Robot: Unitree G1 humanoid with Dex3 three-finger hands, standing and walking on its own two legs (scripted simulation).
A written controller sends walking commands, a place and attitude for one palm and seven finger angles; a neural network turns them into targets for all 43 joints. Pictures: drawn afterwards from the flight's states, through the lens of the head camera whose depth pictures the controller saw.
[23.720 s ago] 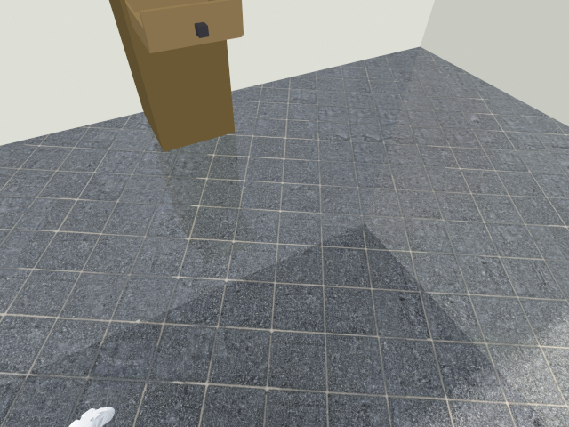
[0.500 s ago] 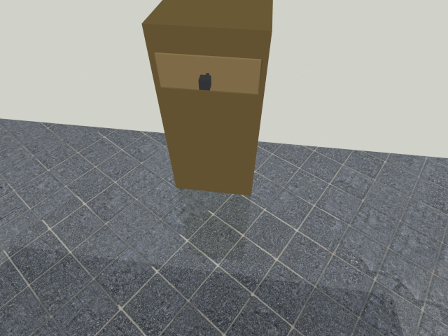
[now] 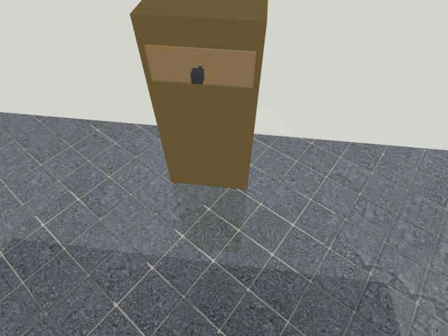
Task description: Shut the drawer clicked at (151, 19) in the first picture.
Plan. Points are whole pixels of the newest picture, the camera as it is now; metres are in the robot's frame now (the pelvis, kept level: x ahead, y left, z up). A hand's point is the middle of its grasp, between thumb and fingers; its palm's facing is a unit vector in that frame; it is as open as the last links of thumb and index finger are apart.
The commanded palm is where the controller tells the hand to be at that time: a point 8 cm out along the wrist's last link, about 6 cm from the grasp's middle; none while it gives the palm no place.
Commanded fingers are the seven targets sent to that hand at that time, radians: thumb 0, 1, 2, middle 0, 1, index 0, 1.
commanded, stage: look to check the result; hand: left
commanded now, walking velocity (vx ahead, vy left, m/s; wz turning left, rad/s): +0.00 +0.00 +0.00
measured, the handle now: (198, 73) +0.93 +0.13 -0.05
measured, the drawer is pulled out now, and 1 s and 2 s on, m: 0.00 0.00 0.00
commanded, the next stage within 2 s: stand and wait in 0.30 s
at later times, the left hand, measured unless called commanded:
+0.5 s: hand out of the picture +0.08 +0.22 -0.16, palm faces +0.00 -0.96 -0.29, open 7.4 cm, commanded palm none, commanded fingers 0.00 0.90 0.90 -0.20 -0.30 -0.20 -0.30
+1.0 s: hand out of the picture +0.09 +0.23 -0.16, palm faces -0.01 -0.95 -0.32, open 7.4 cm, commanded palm none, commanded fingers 0.00 0.90 0.90 -0.20 -0.30 -0.20 -0.30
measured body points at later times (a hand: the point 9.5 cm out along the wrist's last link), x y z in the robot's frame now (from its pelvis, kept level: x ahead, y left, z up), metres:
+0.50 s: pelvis +0.02 +0.00 +0.00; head +0.03 -0.01 +0.45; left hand +0.08 +0.27 -0.14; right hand +0.07 -0.28 -0.14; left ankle +0.02 +0.12 -0.75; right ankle +0.00 -0.11 -0.75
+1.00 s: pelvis +0.02 +0.00 +0.00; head +0.04 +0.00 +0.45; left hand +0.10 +0.28 -0.14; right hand +0.08 -0.29 -0.14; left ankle +0.02 +0.12 -0.75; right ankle +0.00 -0.11 -0.75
